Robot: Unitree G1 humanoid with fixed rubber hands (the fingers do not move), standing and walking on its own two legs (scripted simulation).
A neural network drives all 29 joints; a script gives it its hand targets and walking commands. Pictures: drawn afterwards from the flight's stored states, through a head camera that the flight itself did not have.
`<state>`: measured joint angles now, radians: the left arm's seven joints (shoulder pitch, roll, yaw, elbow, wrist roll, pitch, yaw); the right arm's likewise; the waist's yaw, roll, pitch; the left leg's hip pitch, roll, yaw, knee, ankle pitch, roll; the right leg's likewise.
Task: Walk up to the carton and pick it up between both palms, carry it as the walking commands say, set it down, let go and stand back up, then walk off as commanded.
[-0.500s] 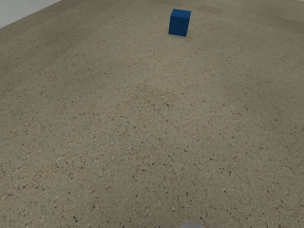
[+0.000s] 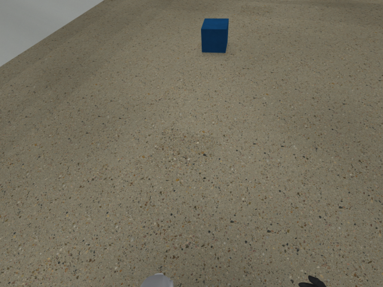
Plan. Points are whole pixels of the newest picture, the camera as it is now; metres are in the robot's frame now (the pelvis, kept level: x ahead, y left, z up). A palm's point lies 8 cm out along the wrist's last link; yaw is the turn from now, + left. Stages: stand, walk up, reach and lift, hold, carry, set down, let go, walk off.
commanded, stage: walk up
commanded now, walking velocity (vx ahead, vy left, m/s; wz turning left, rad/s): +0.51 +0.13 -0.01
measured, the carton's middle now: (215, 35) +2.47 -0.13 -0.66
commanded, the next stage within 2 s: none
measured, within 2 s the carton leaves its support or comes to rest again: neither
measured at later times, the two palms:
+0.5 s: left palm (98, 234) +0.28 +0.30 -0.15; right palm (303, 277) +0.18 -0.21 -0.12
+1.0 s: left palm (124, 168) +0.47 +0.25 -0.11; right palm (281, 147) +0.55 -0.25 -0.13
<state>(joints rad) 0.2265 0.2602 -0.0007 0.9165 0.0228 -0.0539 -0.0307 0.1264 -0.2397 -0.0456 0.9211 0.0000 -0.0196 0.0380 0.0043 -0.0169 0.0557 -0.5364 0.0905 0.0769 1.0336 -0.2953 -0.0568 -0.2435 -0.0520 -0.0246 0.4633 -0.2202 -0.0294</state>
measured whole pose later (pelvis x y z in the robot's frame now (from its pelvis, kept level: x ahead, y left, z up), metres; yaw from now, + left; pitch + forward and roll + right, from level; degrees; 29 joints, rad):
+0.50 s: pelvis +0.24 +0.05 -0.01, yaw -1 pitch -1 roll -1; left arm 0.25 0.26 0.00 0.98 0.02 -0.01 -0.05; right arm 0.45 -0.22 -0.05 0.98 0.00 -0.06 0.01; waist -0.02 -0.03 0.06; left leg -0.13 0.11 0.07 0.45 -0.29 -0.04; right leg -0.48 -0.08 0.00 0.97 -0.25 0.02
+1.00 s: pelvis +0.44 -0.01 +0.00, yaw -1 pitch +1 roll +3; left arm 0.27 0.26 0.00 1.00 0.02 -0.07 -0.02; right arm 0.09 -0.22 -0.05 0.98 0.00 -0.02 0.05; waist 0.03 -0.01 0.04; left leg -0.57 0.10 0.06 0.90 -0.22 -0.05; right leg -0.15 -0.11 -0.09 0.39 -0.25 0.01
